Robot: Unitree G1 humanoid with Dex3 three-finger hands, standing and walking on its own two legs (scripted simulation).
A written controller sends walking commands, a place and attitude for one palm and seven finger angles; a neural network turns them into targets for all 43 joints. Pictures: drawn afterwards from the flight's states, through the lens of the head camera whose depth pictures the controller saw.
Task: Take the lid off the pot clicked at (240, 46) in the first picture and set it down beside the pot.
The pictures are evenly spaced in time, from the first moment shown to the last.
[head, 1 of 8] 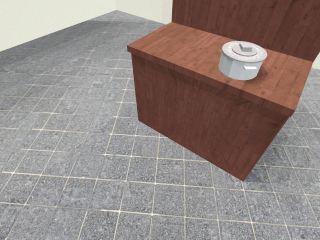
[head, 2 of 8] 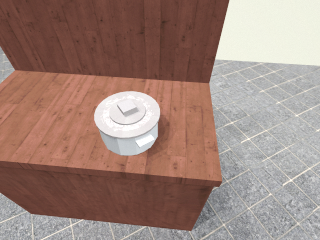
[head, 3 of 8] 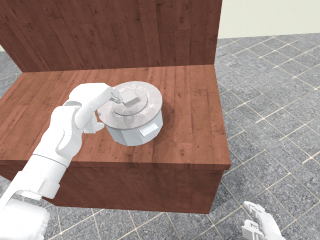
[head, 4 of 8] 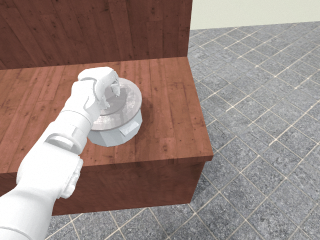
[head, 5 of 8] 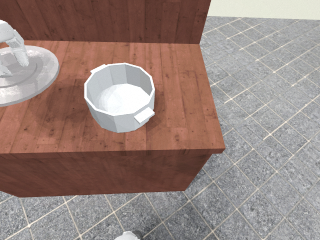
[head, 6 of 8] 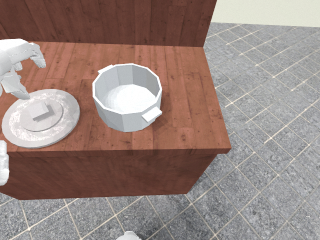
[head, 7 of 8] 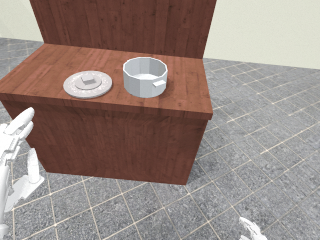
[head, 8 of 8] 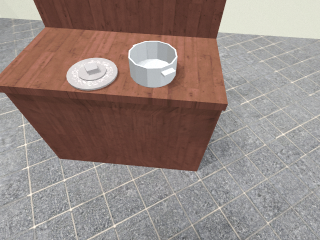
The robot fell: no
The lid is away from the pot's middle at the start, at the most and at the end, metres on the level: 0.00 0.26 0.26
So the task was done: yes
